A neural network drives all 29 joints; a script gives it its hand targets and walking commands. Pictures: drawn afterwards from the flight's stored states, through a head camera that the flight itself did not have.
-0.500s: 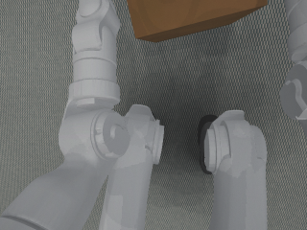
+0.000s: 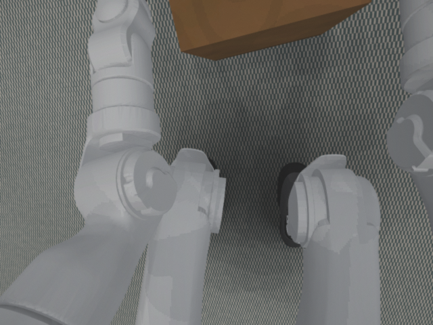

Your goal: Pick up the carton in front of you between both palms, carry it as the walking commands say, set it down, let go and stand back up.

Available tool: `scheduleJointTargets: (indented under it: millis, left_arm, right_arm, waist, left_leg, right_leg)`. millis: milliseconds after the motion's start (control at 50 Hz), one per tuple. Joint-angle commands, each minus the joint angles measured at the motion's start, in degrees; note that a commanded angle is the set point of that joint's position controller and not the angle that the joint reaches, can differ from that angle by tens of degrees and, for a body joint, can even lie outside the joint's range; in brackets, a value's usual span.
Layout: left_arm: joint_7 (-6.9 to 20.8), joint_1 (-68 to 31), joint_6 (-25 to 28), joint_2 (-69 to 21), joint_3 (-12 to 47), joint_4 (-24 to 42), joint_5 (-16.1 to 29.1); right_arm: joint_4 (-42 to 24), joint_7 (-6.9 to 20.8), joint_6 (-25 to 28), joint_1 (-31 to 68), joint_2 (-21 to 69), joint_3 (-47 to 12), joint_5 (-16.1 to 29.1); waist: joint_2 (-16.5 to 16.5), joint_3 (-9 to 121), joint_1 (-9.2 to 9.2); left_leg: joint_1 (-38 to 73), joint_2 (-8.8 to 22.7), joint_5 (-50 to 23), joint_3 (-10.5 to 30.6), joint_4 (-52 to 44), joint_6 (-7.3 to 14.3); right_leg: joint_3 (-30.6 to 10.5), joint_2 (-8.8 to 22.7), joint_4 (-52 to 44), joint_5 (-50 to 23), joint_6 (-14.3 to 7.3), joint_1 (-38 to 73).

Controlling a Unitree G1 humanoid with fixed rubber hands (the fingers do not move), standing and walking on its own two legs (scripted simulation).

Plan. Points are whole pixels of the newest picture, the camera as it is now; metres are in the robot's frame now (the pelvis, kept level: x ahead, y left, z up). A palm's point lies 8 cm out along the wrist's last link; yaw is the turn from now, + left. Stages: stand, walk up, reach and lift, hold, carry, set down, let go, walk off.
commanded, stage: set down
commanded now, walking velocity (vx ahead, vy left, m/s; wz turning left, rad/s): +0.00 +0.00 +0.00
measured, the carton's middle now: out of the picture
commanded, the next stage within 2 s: let go in 1.46 s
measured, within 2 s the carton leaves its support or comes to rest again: neither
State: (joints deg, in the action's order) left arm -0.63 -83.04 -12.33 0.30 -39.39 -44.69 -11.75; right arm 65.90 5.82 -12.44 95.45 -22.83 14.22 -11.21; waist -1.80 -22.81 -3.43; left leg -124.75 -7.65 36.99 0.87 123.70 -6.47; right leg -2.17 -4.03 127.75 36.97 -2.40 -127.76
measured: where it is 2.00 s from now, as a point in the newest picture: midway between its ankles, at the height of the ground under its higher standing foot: (245, 213)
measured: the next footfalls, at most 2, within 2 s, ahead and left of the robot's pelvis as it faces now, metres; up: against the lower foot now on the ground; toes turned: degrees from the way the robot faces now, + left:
none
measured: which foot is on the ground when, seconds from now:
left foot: down 0.00-1.00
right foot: down 0.00-1.00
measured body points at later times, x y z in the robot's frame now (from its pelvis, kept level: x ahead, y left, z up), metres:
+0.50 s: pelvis -0.01 +0.00 -0.01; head +0.37 -0.03 +0.21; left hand +0.55 +0.18 -0.18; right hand +0.60 -0.21 -0.18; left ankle +0.11 +0.13 -0.34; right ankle +0.09 -0.10 -0.34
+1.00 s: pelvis -0.01 +0.01 +0.11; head +0.35 -0.03 +0.37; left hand +0.55 +0.17 -0.01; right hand +0.61 -0.21 -0.01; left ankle +0.10 +0.13 -0.34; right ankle +0.09 -0.10 -0.34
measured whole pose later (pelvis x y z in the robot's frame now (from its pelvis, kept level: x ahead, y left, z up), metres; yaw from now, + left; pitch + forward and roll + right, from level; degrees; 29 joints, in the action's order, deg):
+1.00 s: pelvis -0.01 +0.01 +0.11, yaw +0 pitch +44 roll +5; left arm -13.2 -77.2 -14.6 6.3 -21.6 -43.8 4.7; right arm 66.7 5.7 -13.5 93.1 -33.6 3.4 1.9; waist -0.6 -9.5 -5.9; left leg -116.0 -3.7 28.3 -0.9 99.5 -2.3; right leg -2.3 -1.9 103.2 30.1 -1.6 -117.6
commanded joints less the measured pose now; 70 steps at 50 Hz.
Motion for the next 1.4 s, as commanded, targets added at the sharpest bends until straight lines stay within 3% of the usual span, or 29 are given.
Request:
scheduleJointTargets:
  millis: [0,100,160,200,240,280,360,420,500,600,680,760,980,1160,1380]
  left_arm:
    - [6.9,-11.9,-3.4,-29.3,13.1,-9.1,0.8]
    - [5.2,-10.2,-2.1,-22.6,11.1,-10.3,0.6]
    - [0.2,-4.5,0.7,-4.5,6.8,-9.4,0.8]
    - [-4.7,-4.7,4.5,10.7,7.1,-5.9,3.9]
    - [-7.4,-10.3,7.1,14.3,11.3,-5.8,9.0]
    - [-8.2,-13.5,8.0,15.4,16.0,-8.1,15.3]
    - [-9.1,-17.0,8.2,17.7,22.4,-7.4,22.9]
    - [-10.4,-17.5,6.8,18.8,24.5,-6.7,25.5]
    - [-12.3,-16.1,4.4,19.0,23.8,-3.1,24.4]
    - [-14.3,-15.0,2.0,16.5,23.5,4.8,22.0]
    - [-14.2,-12.0,0.4,13.6,21.7,4.6,19.6]
    - [-13.5,-9.4,0.2,11.8,19.8,3.6,17.6]
    - [-12.3,-5.8,-1.8,12.5,17.2,8.8,16.0]
    - [-11.0,-1.9,-3.6,11.9,16.9,14.2,14.9]
    - [-8.8,3.6,-3.3,9.9,14.6,15.7,11.3]
  right_arm:
    - [6.4,9.0,-2.5,6.1,34.6,-8.1,1.0]
    - [4.9,7.6,-1.2,7.1,26.9,-8.0,0.7]
    - [3.3,2.9,0.8,5.4,8.1,-6.7,1.4]
    - [0.8,-1.8,3.4,6.9,-7.4,-7.7,5.8]
    - [-1.4,-4.6,5.5,13.7,-11.5,-10.3,10.7]
    - [-4.1,-5.7,7.3,20.5,-14.9,-13.9,15.4]
    - [-6.6,-5.6,8.3,27.2,-17.8,-19.8,22.3]
    - [-2.8,-4.1,6.5,26.9,-18.2,-22.9,25.3]
    - [0.6,-2.3,3.9,24.7,-18.0,-22.9,24.5]
    - [-1.9,-2.5,2.1,21.9,-19.8,-17.5,20.4]
    - [-1.3,-2.2,1.2,18.1,-19.6,-12.9,16.4]
    - [-1.6,-1.3,1.7,16.7,-18.2,-10.7,14.3]
    - [-6.9,0.1,-0.8,15.6,-16.5,-9.8,12.6]
    - [-11.5,0.8,-2.6,12.2,-16.0,-6.8,10.4]
    - [-11.5,1.8,-2.1,7.3,-12.7,-2.6,6.3]
  waist:
    - [6.4,37.2,-0.46]
    - [6.7,39.9,-1.11]
    - [6.7,42.5,-1.45]
    - [6.2,46.9,-2.61]
    - [6.5,52.9,-2.91]
    - [8.2,59.4,-2.2]
    - [12.1,70.6,-2.95]
    - [13.4,74.8,-4.4]
    - [12.5,76.8,-5.51]
    - [8.6,82.5,-3.29]
    - [7.2,76.6,-1.84]
    - [7.9,73.5,-2.34]
    - [13.9,83.4,-4.37]
    - [13.4,87.4,-4.01]
    - [12.6,83.5,-4.46]
  left_leg:
    - [12.1,0.0,-12.4,-6.1,-7.0,3.6]
    - [15.0,0.9,-14.3,-6.7,-6.3,2.7]
    - [18.6,1.7,-15.9,-7.3,-6.2,1.9]
    - [21.8,2.3,-19.9,-7.2,-5.6,1.2]
    - [23.1,2.8,-24.1,-6.3,-4.8,1.4]
    - [24.3,3.3,-27.8,-5.5,-3.9,2.3]
    - [27.6,4.2,-30.4,-5.0,-3.5,3.5]
    - [27.8,4.3,-26.5,-6.1,-5.1,3.7]
    - [31.0,3.7,-24.0,-6.9,-8.3,3.8]
    - [40.1,2.4,-26.8,-6.7,-12.7,3.6]
    - [38.5,2.0,-24.7,-5.9,-17.6,3.0]
    - [35.7,2.1,-24.6,-5.7,-21.8,2.5]
    - [36.5,2.0,-26.7,-6.7,-33.4,2.9]
    - [41.9,1.9,-30.0,-6.9,-43.3,2.8]
    - [48.0,2.3,-32.4,-6.8,-57.0,2.6]
  right_leg:
    - [-2.1,-0.1,-13.2,-16.7,-0.7,25.7]
    - [-2.2,0.8,-12.6,-18.3,0.5,28.8]
    - [-1.9,1.7,-12.6,-19.1,1.9,31.1]
    - [-2.2,2.3,-11.8,-22.2,2.3,33.0]
    - [-3.1,2.6,-10.3,-26.1,2.1,35.9]
    - [-3.6,3.4,-9.0,-30.1,1.9,39.8]
    - [-3.6,4.6,-7.2,-32.7,1.5,45.9]
    - [-3.1,5.1,-7.7,-29.8,1.4,50.3]
    - [-1.4,4.5,-10.4,-24.7,1.1,49.2]
    - [0.8,2.8,-15.2,-23.5,0.5,45.6]
    - [1.3,2.3,-20.4,-20.8,0.3,40.8]
    - [0.9,2.3,-24.7,-21.5,0.5,40.4]
    - [0.5,1.3,-35.4,-29.1,1.6,56.7]
    - [0.3,0.5,-45.1,-35.5,2.0,67.6]
    - [-0.7,0.7,-58.3,-40.3,2.6,79.1]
